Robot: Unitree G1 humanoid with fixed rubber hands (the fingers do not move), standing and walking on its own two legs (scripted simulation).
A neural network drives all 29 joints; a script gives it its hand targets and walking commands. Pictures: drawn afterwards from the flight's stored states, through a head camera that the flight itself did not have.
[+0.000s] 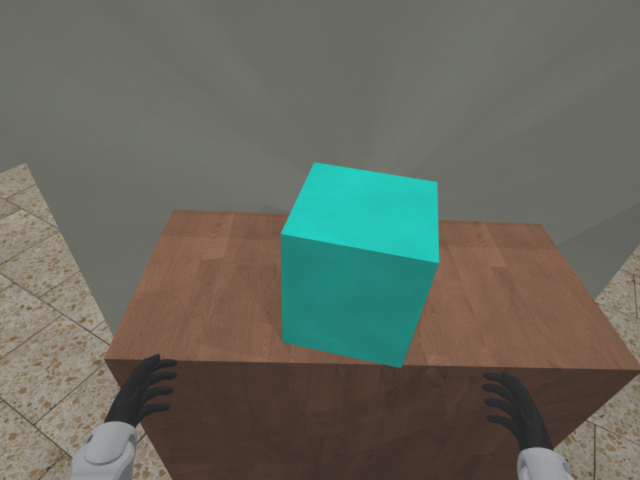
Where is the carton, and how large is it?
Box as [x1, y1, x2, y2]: [281, 162, 438, 367]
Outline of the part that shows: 314,162 281,232 282,341 401,367 438,264 436,182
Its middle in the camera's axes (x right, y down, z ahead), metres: +0.06 +0.03 +0.66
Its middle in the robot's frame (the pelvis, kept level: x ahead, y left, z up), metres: +0.46 -0.04 +0.01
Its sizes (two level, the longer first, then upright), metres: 0.210 0.200 0.250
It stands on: a pedestal, 0.63 m high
